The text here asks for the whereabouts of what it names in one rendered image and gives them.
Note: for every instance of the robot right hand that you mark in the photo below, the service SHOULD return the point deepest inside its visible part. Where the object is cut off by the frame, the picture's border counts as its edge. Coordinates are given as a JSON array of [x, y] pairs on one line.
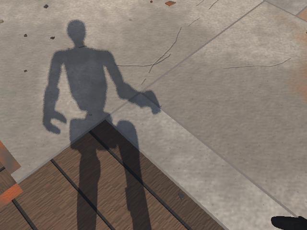
[[289, 223]]

